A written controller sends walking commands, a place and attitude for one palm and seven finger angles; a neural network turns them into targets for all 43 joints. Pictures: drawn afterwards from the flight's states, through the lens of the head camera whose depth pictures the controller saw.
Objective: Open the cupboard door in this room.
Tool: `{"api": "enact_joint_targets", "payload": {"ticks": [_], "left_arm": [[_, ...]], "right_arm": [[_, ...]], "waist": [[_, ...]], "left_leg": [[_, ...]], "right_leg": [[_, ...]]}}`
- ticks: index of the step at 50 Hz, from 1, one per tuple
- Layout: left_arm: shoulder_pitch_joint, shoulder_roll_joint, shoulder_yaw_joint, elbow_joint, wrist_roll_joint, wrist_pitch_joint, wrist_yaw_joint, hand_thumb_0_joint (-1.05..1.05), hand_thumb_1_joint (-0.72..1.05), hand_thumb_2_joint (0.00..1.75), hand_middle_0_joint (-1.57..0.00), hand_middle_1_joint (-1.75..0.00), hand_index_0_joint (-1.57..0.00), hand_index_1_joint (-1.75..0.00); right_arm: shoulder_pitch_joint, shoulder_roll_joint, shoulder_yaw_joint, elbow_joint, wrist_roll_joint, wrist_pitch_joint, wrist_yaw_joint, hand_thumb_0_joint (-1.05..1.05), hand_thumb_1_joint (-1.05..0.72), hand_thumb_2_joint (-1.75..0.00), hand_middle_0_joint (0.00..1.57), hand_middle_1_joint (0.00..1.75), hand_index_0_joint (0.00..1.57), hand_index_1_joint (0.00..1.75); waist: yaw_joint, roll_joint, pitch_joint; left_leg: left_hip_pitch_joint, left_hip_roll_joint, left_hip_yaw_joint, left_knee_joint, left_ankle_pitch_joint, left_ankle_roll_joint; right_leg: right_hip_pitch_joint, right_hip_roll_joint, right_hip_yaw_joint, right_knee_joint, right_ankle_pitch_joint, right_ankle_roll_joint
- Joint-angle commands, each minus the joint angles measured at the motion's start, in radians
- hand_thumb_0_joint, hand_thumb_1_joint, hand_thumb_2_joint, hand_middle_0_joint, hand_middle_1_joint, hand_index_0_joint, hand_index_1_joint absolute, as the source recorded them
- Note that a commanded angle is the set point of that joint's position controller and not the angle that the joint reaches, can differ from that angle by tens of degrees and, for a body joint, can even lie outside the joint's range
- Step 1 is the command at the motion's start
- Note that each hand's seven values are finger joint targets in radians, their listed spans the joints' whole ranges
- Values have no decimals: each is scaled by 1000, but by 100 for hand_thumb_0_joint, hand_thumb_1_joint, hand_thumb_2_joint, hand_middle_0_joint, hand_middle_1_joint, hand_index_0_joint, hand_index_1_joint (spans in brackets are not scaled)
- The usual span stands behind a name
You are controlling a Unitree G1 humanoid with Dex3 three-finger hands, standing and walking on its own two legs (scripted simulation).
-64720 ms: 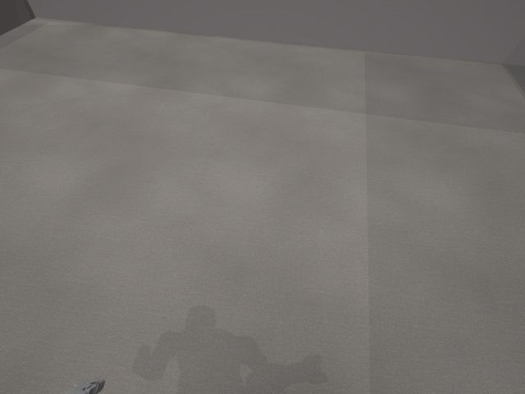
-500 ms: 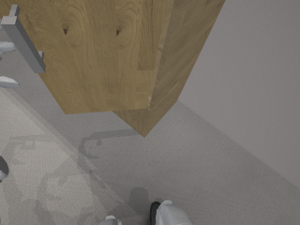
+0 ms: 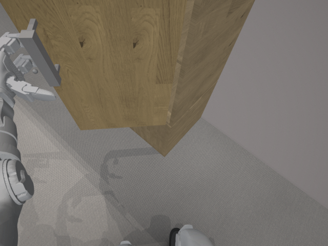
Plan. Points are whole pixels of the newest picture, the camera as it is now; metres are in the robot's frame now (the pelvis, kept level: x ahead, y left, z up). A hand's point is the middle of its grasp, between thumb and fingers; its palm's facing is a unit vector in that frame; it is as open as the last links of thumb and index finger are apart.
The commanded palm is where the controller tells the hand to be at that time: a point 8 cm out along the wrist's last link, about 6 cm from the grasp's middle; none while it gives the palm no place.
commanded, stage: slide the fingers in behind the handle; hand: left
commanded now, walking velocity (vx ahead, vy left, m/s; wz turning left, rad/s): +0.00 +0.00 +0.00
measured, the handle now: (45, 54) +0.53 +0.25 +0.11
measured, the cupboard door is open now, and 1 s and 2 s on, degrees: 47 48 50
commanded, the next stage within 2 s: close the thumb around the handle in 0.84 s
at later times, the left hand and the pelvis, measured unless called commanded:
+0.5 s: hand (51, 70) +0.48 +0.22 +0.12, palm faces +0.04 -1.00 -0.02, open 14.0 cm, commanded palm +0.46 +0.27 +0.11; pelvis +0.00 -0.01 +0.00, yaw +0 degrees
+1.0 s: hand (49, 71) +0.48 +0.23 +0.12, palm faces +0.03 -1.00 -0.02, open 14.0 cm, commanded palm +0.45 +0.28 +0.11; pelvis +0.00 -0.01 +0.00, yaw +0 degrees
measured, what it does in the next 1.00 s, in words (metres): stands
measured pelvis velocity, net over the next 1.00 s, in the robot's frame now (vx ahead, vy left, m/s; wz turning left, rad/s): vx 0.00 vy -0.01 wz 0.00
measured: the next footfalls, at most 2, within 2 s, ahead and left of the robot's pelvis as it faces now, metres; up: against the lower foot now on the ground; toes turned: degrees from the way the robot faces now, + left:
none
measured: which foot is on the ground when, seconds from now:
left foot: down 0.00-1.00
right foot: down 0.00-1.00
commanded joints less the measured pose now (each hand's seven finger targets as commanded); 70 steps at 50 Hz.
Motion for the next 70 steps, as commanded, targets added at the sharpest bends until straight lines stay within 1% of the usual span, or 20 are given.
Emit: {"api": "enact_joint_targets", "payload": {"ticks": [1,8,15,18,21,24,26,30,35,43,45,47,49,51,53,55,57,60,65,70], "left_arm": [[-411,298,27,-251,-27,-72,2,0,-50,30,-30,-120,-30,-120],[-395,277,25,-212,-38,-59,12,0,-50,30,-30,-120,-30,-120],[-414,244,18,-289,-40,-88,42,0,-50,30,-30,-120,-30,-120],[-392,197,-14,-235,-36,-70,53,0,-50,30,-30,-120,-30,-120],[-382,211,0,-234,-19,-68,78,0,-50,30,-30,-120,-30,-120],[-417,187,-30,-250,-3,-81,93,0,-50,30,-30,-120,-30,-120],[-425,218,-12,-213,4,-83,94,0,-50,30,-30,-120,-30,-120],[-442,185,-28,-228,-13,-96,76,0,-50,30,-30,-120,-30,-120],[-439,191,-15,-252,-22,-106,75,0,-50,30,-30,-120,-30,-120],[-402,221,2,-214,-18,-87,69,0,-50,30,-30,-120,-30,-120],[-432,231,6,-278,-21,-103,67,0,-50,30,-30,-120,-30,-120],[-423,193,-12,-268,-32,-102,66,0,-50,30,-30,-120,-30,-120],[-373,216,17,-235,-45,-97,62,0,-39,35,-31,-121,-31,-121],[-413,205,-10,-241,-30,-90,60,0,-28,40,-32,-122,-32,-122],[-388,204,-5,-272,-26,-91,64,0,-16,44,-32,-124,-32,-124],[-407,163,-31,-294,-34,-96,70,0,-5,49,-33,-125,-33,-125],[-390,172,-13,-230,-44,-86,77,0,6,54,-34,-126,-34,-126],[-428,185,-25,-256,-14,-96,82,0,23,61,-35,-128,-35,-128],[-451,133,-57,-267,-27,-106,84,0,51,73,-37,-131,-37,-131],[-476,173,-43,-219,-10,-101,84,0,79,85,-39,-134,-39,-134]], "right_arm": [[149,-178,-72,-54,-4,-13,-12,0,-90,-90,20,30,20,30],[156,-184,-74,-34,-2,-22,-17,0,-90,-90,20,30,20,30],[162,-178,-83,-30,-7,-32,-15,0,-90,-90,20,30,20,30],[155,-174,-81,-24,-4,-33,-11,0,-90,-90,20,30,20,30],[152,-173,-79,-33,-6,-34,-10,0,-90,-90,20,30,20,30],[153,-170,-80,-34,-8,-39,-10,0,-90,-90,20,30,20,30],[160,-175,-79,-23,-7,-40,-12,0,-90,-90,20,30,20,30],[156,-173,-80,-22,-7,-47,-15,0,-90,-90,20,30,20,30],[158,-171,-82,-16,-9,-51,-12,0,-90,-90,20,30,20,30],[148,-174,-78,-23,-4,-45,-16,0,-90,-90,20,30,20,30],[145,-171,-80,-26,-6,-48,-18,0,-90,-90,20,30,20,30],[149,-169,-82,-22,-7,-49,-16,0,-90,-90,20,30,20,30],[150,-176,-81,-27,-5,-48,-17,0,-90,-90,20,30,20,30],[144,-173,-79,-21,-4,-46,-18,0,-90,-90,20,30,20,30],[145,-172,-83,-28,-5,-46,-15,0,-90,-90,20,30,20,30],[146,-167,-86,-24,-6,-48,-12,0,-90,-90,20,30,20,30],[147,-173,-83,-18,-5,-49,-13,0,-90,-90,20,30,20,30],[148,-170,-81,-18,-8,-51,-15,0,-90,-90,20,30,20,30],[151,-169,-85,-9,-10,-57,-12,0,-90,-90,20,30,20,30],[152,-173,-78,-3,-10,-60,-16,0,-90,-90,20,30,20,30]], "waist": [[10,156,-440],[3,91,-401],[13,136,-476],[2,98,-398],[17,101,-401],[-1,99,-392],[-3,73,-382],[1,118,-429],[6,106,-449],[8,70,-386],[16,141,-452],[6,103,-441],[17,68,-432],[7,103,-402],[23,136,-433],[12,140,-452],[4,49,-395],[10,123,-414],[-7,106,-434],[-10,98,-392]], "left_leg": [[119,-11,-66,-103,524,-25],[79,-12,-62,-121,448,-14],[169,-7,-74,-118,534,-25],[116,-9,-65,-129,465,-19],[100,-14,-61,-139,442,-15],[105,-15,-59,-137,431,-9],[82,-14,-61,-138,404,-11],[128,-15,-65,-132,437,-18],[134,-14,-63,-126,473,-17],[70,-18,-56,-141,401,-9],[125,-19,-58,-132,466,-16],[139,-13,-61,-129,484,-18],[108,-14,-59,-130,477,-14],[108,-15,-62,-137,461,-17],[141,-14,-64,-135,494,-22],[191,-9,-74,-127,547,-32],[121,-10,-67,-134,473,-21],[142,-14,-74,-136,479,-26],[183,-8,-79,-125,521,-32],[114,-16,-77,-133,429,-22]], "right_leg": [[382,29,75,-5,382,-16],[393,27,76,-22,352,-14],[387,30,71,-18,370,-18],[374,29,69,-30,336,-14],[395,24,73,-28,334,-16],[384,24,77,-27,329,-15],[390,23,80,-27,316,-13],[380,24,78,-22,320,-16],[402,25,79,-19,364,-16],[417,21,83,-28,338,-13],[422,21,86,-18,371,-17],[408,25,78,-21,376,-15],[429,25,80,-19,386,-17],[401,22,77,-21,365,-15],[398,23,75,-20,363,-17],[369,28,68,-21,362,-16],[391,29,70,-28,354,-13],[373,24,69,-19,334,-18],[353,29,66,-23,342,-14],[361,23,72,-21,308,-16]]}}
